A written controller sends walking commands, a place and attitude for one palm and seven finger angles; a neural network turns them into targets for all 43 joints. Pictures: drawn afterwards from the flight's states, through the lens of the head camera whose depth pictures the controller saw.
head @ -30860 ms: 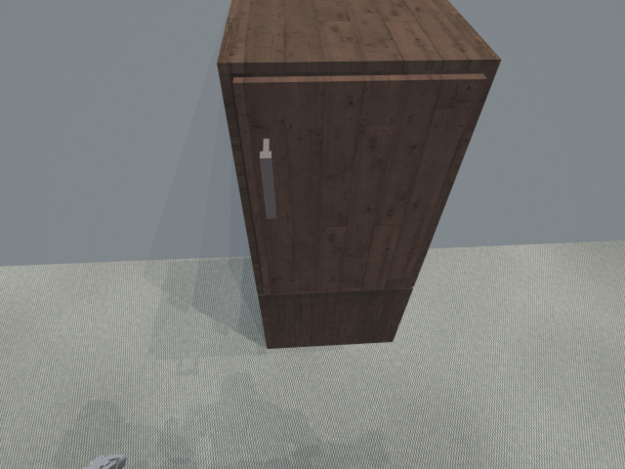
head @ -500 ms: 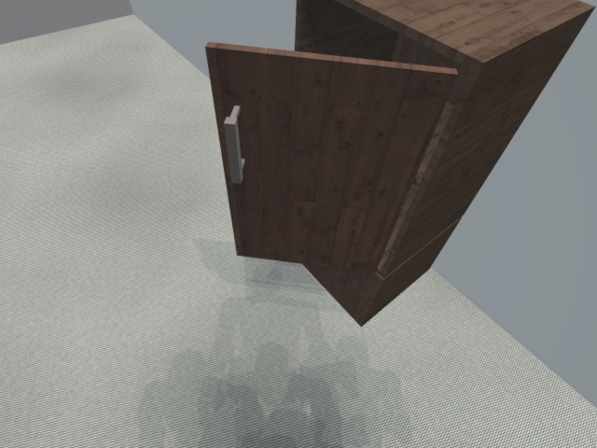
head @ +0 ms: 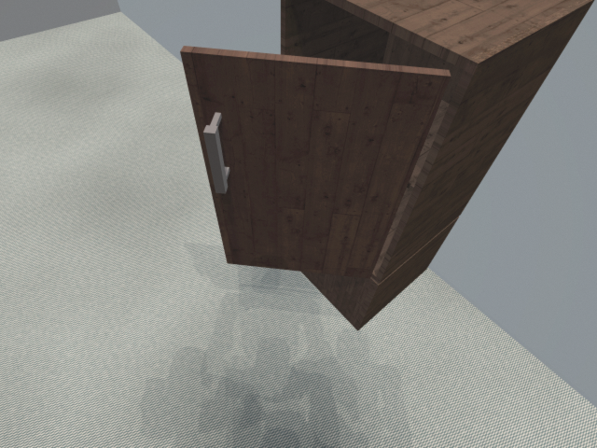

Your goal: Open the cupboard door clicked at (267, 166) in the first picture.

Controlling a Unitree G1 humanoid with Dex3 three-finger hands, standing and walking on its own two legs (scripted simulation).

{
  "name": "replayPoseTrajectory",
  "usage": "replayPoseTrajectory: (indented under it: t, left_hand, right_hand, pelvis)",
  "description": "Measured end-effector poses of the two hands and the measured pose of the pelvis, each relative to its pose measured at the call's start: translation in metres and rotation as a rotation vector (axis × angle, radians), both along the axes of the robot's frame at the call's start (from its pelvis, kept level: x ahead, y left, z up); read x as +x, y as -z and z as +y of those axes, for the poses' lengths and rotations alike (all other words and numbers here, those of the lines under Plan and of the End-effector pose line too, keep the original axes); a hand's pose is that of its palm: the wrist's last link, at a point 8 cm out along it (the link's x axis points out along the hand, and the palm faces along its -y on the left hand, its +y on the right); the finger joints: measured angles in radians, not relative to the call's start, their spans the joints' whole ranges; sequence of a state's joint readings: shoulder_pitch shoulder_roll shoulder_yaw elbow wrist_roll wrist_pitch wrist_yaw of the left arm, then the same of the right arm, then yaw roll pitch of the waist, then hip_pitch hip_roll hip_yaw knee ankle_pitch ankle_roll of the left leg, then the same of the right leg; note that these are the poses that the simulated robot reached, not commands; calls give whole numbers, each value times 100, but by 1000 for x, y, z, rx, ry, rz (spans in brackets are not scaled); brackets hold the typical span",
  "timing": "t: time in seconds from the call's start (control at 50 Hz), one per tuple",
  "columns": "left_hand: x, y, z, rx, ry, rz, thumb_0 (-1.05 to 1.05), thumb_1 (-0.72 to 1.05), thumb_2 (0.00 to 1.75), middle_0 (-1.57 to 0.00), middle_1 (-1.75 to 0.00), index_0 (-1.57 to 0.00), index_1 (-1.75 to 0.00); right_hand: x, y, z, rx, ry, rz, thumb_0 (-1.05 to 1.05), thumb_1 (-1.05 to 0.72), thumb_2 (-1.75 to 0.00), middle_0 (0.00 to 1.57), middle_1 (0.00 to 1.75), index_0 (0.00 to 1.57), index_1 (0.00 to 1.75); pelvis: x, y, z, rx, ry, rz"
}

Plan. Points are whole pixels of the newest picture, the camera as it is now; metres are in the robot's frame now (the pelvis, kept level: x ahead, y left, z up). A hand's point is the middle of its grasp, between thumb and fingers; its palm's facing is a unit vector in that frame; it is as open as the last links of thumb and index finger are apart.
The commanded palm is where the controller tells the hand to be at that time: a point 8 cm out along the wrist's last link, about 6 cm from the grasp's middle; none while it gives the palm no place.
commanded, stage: come to a stop and stand still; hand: left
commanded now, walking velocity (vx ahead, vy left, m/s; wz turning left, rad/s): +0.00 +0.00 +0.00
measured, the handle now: (219, 154) +0.57 +0.17 +0.03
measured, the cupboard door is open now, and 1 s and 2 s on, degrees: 44 44 44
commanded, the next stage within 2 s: look again from close up in 1.02 s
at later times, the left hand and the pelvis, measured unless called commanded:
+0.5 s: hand out of the picture -0.01 +0.22 -0.16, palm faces +0.04 -0.96 -0.27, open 7.3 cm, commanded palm none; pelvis -0.06 +0.00 +0.00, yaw +1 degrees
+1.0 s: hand out of the picture -0.09 +0.19 -0.17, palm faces +0.02 -0.98 -0.19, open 7.3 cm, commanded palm none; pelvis -0.08 +0.02 +0.00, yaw +1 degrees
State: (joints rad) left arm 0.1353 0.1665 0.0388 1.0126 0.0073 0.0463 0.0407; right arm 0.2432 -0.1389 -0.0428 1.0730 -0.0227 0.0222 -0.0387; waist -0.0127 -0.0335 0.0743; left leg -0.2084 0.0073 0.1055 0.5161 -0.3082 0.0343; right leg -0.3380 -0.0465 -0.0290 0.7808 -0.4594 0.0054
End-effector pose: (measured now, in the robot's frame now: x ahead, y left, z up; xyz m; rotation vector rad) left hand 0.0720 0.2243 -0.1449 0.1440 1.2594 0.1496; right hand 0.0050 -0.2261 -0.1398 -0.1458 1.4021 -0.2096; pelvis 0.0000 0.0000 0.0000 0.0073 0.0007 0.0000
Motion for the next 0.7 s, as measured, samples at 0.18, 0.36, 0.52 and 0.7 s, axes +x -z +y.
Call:
replayPoseTrajectory:
  t: [0.18,0.36,0.52,0.7]
  left_hand:
    - [-34,-5,-2,51,19,-35,0,91,90,-20,-30,-20,-30]
    - [-71,-9,19,61,-1,-62,0,91,90,-20,-30,-20,-30]
    - [-98,-17,42,87,6,-65,0,91,90,-20,-30,-20,-30]
    - [-128,-16,52,91,3,-7,0,91,90,-20,-30,-20,-30]
  right_hand:
    - [26,6,-19,2,-26,-148,1,-92,-90,20,30,20,30]
    - [50,-15,-21,-28,-96,-313,1,-91,-90,20,30,20,30]
    - [29,-25,-25,-49,-130,-315,1,-90,-90,20,30,20,30]
    - [-30,-19,-29,-58,-104,-181,1,-90,-90,20,30,20,30]
  pelvis:
    - [-15,8,-8,-6,-19,-4]
    - [-39,6,0,-10,-11,-44]
    - [-61,0,5,-17,-17,-42]
    - [-73,-3,11,-17,-23,-41]
